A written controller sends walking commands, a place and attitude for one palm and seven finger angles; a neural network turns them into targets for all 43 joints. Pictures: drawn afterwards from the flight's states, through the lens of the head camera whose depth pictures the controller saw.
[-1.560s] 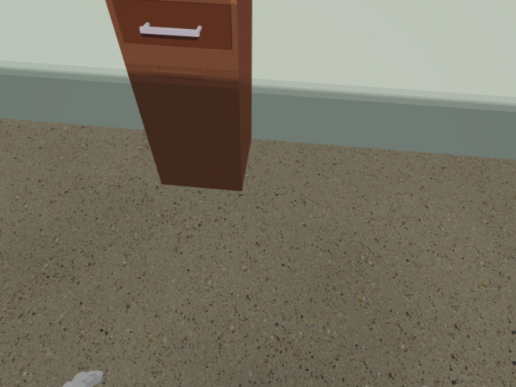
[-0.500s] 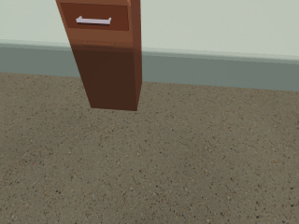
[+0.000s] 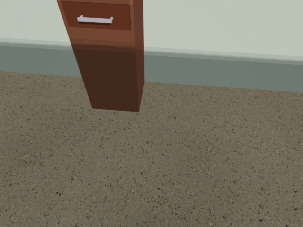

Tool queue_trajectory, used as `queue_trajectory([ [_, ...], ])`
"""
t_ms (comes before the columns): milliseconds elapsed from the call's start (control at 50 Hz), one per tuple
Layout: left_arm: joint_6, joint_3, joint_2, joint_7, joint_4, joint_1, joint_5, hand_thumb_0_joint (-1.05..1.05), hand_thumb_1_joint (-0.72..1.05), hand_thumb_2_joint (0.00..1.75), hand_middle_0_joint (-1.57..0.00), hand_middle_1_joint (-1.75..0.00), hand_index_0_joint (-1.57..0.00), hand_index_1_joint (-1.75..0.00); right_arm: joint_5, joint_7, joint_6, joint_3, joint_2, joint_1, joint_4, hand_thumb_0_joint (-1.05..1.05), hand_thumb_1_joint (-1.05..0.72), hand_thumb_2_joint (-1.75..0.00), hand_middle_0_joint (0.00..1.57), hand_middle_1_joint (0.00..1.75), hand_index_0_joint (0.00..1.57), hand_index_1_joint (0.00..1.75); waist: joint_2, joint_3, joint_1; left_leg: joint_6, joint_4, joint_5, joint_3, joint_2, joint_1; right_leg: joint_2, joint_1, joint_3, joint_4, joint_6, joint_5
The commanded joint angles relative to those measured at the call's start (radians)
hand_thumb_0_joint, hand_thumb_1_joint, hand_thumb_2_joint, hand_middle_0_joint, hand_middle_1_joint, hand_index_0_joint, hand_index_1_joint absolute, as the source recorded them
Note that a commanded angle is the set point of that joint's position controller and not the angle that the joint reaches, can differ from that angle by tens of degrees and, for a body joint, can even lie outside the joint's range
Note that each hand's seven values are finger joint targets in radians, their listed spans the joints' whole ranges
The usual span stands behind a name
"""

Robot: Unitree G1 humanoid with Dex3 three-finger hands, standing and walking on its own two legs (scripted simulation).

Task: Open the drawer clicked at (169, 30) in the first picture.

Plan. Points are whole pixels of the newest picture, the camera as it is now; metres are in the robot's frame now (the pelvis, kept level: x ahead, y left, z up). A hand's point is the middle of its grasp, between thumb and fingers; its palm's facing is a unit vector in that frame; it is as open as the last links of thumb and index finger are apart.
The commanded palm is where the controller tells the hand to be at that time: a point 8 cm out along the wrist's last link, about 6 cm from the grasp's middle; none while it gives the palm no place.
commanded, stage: walk to a spot facing it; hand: left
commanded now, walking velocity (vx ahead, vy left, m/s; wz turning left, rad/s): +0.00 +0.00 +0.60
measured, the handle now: (95, 18) +1.16 +0.40 +0.04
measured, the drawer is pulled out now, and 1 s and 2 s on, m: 0.00 0.00 0.00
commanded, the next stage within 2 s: turn to face it in 1.34 s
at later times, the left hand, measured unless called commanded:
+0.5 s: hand out of the picture +0.00 +0.25 -0.18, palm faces +0.24 -0.95 -0.20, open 7.4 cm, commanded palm none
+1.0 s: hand out of the picture +0.12 +0.22 -0.16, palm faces +0.50 -0.84 -0.22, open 7.4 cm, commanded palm none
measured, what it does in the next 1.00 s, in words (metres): walks ahead, turning left: right foot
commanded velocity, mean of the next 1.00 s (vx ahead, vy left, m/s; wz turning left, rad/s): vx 0.26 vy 0.00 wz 0.55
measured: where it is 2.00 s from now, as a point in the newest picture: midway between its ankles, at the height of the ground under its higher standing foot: (114, 208)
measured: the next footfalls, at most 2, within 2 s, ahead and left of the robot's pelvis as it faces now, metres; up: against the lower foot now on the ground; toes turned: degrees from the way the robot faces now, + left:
right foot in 0.86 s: +0.24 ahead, -0.05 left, +0.00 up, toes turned +20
left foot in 1.34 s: +0.28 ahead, +0.28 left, +0.00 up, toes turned +51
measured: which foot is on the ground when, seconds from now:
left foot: down 0.00-0.84, up 0.86-1.00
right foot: down 0.00-0.36, up 0.38-0.84, down 0.86-1.00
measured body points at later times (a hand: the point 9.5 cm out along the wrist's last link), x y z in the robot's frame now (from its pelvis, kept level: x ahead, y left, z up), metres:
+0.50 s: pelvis +0.00 +0.04 -0.01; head +0.00 +0.07 +0.44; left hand -0.01 +0.30 -0.17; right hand +0.05 -0.20 -0.15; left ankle -0.02 +0.12 -0.75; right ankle +0.01 -0.10 -0.67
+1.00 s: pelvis +0.14 +0.02 -0.01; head +0.16 +0.01 +0.44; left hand +0.09 +0.27 -0.14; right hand +0.28 -0.20 -0.16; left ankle +0.05 +0.13 -0.65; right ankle +0.21 -0.06 -0.75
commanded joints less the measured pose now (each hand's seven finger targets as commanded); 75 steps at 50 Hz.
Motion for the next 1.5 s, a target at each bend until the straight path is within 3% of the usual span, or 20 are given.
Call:
queue_trajectory([
  [0,-0.024,0.042,0.208,0.013,-0.067,-0.038,0.0,0.0,0.9,0.9,-0.2,-0.3,-0.2,-0.3,-0.005,-0.016,-0.02,-0.043,-0.202,-0.048,-0.071,0.0,-0.9,-0.9,0.2,0.3,0.2,0.3,0.005,-0.084,-0.002,0.039,-0.032,0.201,-0.097,0.103,0.005,-0.135,0.02,0.084,-0.04,-0.022,0.213],
  [120,0.019,0.045,0.124,0.031,-0.102,0.049,0.002,0.0,0.9,0.9,-0.2,-0.3,-0.2,-0.3,-0.009,-0.009,0.025,-0.036,-0.089,0.02,-0.113,0.0,-0.9,-0.9,0.2,0.3,0.2,0.3,-0.033,-0.068,0.013,0.026,0.117,0.203,-0.105,0.068,-0.163,-0.185,0.016,0.059,0.046,-0.013,0.192],
  [220,0.019,0.076,0.154,0.042,-0.177,0.062,0.02,0.0,0.9,0.9,-0.2,-0.3,-0.2,-0.3,-0.008,-0.004,0.045,-0.066,-0.054,0.043,-0.18,0.0,-0.9,-0.9,0.2,0.3,0.2,0.3,-0.198,-0.045,0.018,-0.002,0.52,-0.315,-0.007,0.018,-0.271,-0.413,-0.038,0.152,-0.039,-0.187,0.293],
  [300,0.016,0.086,0.132,0.021,-0.198,0.027,0.012,0.0,0.9,0.9,-0.2,-0.3,-0.2,-0.3,-0.016,0.014,0.029,-0.065,-0.025,0.186,-0.167,0.0,-0.9,-0.9,0.2,0.3,0.2,0.3,-0.081,-0.075,-0.054,0.005,0.174,-0.14,0.076,0.026,0.004,-0.308,-0.198,-0.047,0.113,-0.056,-0.155],
  [340,0.027,0.064,0.008,0.0,-0.277,-0.033,0.01,0.0,0.9,0.9,-0.2,-0.3,-0.2,-0.3,-0.034,0.01,0.013,-0.105,-0.18,0.335,-0.156,0.0,-0.9,-0.9,0.2,0.3,0.2,0.3,0.409,0.033,-0.123,0.175,-0.211,-0.501,-0.583,0.359,0.025,-0.046,-0.576,-0.173,0.619,0.065,-0.48],
  [360,0.023,0.066,0.024,0.001,-0.292,-0.097,0.02,0.0,0.9,0.9,-0.2,-0.3,-0.2,-0.3,-0.025,0.003,0.011,-0.102,-0.169,0.341,-0.143,0.0,-0.9,-0.9,0.2,0.3,0.2,0.3,0.262,0.061,-0.12,0.214,-0.264,-0.584,-0.667,0.373,-0.057,-0.087,-0.598,-0.022,0.73,0.037,-0.38],
  [480,-0.004,0.079,-0.015,-0.023,-0.198,0.055,0.018,0.0,0.9,0.9,-0.2,-0.3,-0.2,-0.3,-0.012,-0.016,-0.039,-0.08,-0.041,0.253,-0.16,0.0,-0.9,-0.9,0.2,0.3,0.2,0.3,0.104,-0.005,-0.026,0.183,-0.193,-0.248,-0.341,0.188,-0.057,-0.108,-0.495,-0.022,0.721,0.066,-0.075],
  [680,-0.025,0.081,-0.058,-0.026,-0.252,-0.062,0.016,0.0,0.9,0.9,-0.2,-0.3,-0.2,-0.3,-0.019,-0.017,-0.046,-0.099,-0.023,0.337,-0.113,0.0,-0.9,-0.9,0.2,0.3,0.2,0.3,0.116,0.033,-0.067,0.232,-0.177,-0.138,-0.374,0.19,0.021,-0.098,-0.485,-0.046,0.405,0.087,-0.083],
  [780,-0.045,0.092,-0.049,-0.024,-0.203,0.121,0.014,0.0,0.9,0.9,-0.2,-0.3,-0.2,-0.3,-0.022,-0.017,-0.037,-0.102,-0.034,0.236,-0.133,0.0,-0.9,-0.9,0.2,0.3,0.2,0.3,0.091,-0.013,0.036,0.17,0.037,-0.039,-0.305,0.118,-0.201,-0.026,-0.028,-0.096,0.119,0.069,-0.025],
  [800,-0.06,0.106,0.009,-0.017,-0.166,0.243,0.019,0.0,0.9,0.9,-0.2,-0.3,-0.2,-0.3,-0.015,-0.012,-0.04,-0.099,-0.004,0.235,-0.141,0.0,-0.9,-0.9,0.2,0.3,0.2,0.3,-0.018,-0.07,0.085,0.121,0.233,-0.096,-0.242,0.047,-0.345,-0.108,0.214,-0.006,0.016,0.047,-0.053],
  [820,-0.074,0.13,0.148,0.002,-0.15,0.355,0.033,0.0,0.9,0.9,-0.2,-0.3,-0.2,-0.3,-0.007,-0.002,-0.047,-0.082,0.081,0.277,-0.172,0.0,-0.9,-0.9,0.2,0.3,0.2,0.3,-0.371,-0.162,0.118,0.048,0.609,-0.322,-0.073,-0.091,-0.577,-0.452,0.407,0.41,-0.128,-0.05,-0.307],
  [840,-0.059,0.123,0.138,0.009,-0.149,0.379,0.011,0.0,0.9,0.9,-0.2,-0.3,-0.2,-0.3,-0.023,0.004,-0.045,-0.096,0.035,0.196,-0.212,0.0,-0.9,-0.9,0.2,0.3,0.2,0.3,-0.252,-0.094,0.118,0.053,0.758,-0.356,-0.076,-0.04,-0.637,-0.523,0.284,0.533,-0.223,-0.093,-0.456],
  [880,-0.067,0.108,0.089,0.01,-0.18,0.228,0.018,0.0,0.9,0.9,-0.2,-0.3,-0.2,-0.3,-0.03,0.024,-0.035,-0.099,0.044,0.161,-0.204,0.0,-0.9,-0.9,0.2,0.3,0.2,0.3,-0.22,0.006,0.055,0.047,0.887,-0.193,-0.06,0.044,-0.618,-0.482,0.029,0.47,-0.275,-0.094,-0.635],
  [980,-0.087,0.066,-0.041,0.013,-0.151,0.191,0.018,0.0,0.9,0.9,-0.2,-0.3,-0.2,-0.3,-0.029,0.048,0.012,-0.094,0.085,0.153,-0.168,0.0,-0.9,-0.9,0.2,0.3,0.2,0.3,-0.14,0.05,-0.017,0.001,0.848,0.021,-0.006,0.085,-0.547,-0.326,-0.057,-0.02,-0.234,-0.042,-0.11],
  [1180,-0.085,0.07,0.01,0.022,-0.085,0.332,0.023,0.0,0.9,0.9,-0.2,-0.3,-0.2,-0.3,-0.026,0.076,0.004,-0.058,0.096,-0.152,-0.287,0.0,-0.9,-0.9,0.2,0.3,0.2,0.3,-0.122,0.072,0.057,0.026,0.392,0.026,0.114,0.076,-0.499,-0.362,0.134,-0.218,-0.152,-0.056,0.333],
  [1260,-0.076,0.086,0.079,0.016,-0.09,0.31,0.019,0.0,0.9,0.9,-0.2,-0.3,-0.2,-0.3,-0.032,0.053,-0.015,-0.072,0.037,0.035,-0.254,0.0,-0.9,-0.9,0.2,0.3,0.2,0.3,-0.124,-0.065,-0.041,0.087,0.248,-0.063,0.196,-0.036,-0.166,-0.368,0.15,-0.31,0.206,-0.03,0.757],
  [1280,-0.075,0.086,0.086,0.01,-0.102,0.286,0.011,0.0,0.9,0.9,-0.2,-0.3,-0.2,-0.3,-0.036,0.04,-0.019,-0.09,-0.027,0.189,-0.219,0.0,-0.9,-0.9,0.2,0.3,0.2,0.3,-0.075,-0.173,-0.125,0.111,0.144,0.024,0.153,-0.023,0.103,-0.339,0.021,-0.326,0.466,0.005,0.653],
  [1300,-0.071,0.084,0.034,-0.012,-0.141,0.3,-0.002,0.0,0.9,0.9,-0.2,-0.3,-0.2,-0.3,-0.042,0.025,-0.021,-0.127,-0.169,0.295,-0.199,0.0,-0.9,-0.9,0.2,0.3,0.2,0.3,0.195,-0.283,-0.159,0.218,0.122,0.159,-0.236,0.249,0.394,-0.178,-0.319,-0.307,0.816,0.07,-0.036],
  [1320,-0.068,0.074,0.009,-0.015,-0.207,0.198,-0.006,0.0,0.9,0.9,-0.2,-0.3,-0.2,-0.3,-0.016,0.013,-0.02,-0.137,-0.242,0.355,-0.188,0.0,-0.9,-0.9,0.2,0.3,0.2,0.3,0.201,-0.307,-0.168,0.297,0.018,0.348,-0.502,0.42,0.435,-0.12,-0.53,-0.163,0.997,0.076,-0.377],
  [1480,-0.001,0.064,-0.083,0.004,-0.08,0.308,0.018,0.0,0.9,0.9,-0.2,-0.3,-0.2,-0.3,-0.008,-0.014,-0.06,-0.068,0.013,0.092,-0.198,0.0,-0.9,-0.9,0.2,0.3,0.2,0.3,0.079,-0.075,0.031,0.163,-0.097,0.448,-0.066,0.216,-0.081,-0.181,-0.352,-0.055,0.794,0.086,-0.066],
])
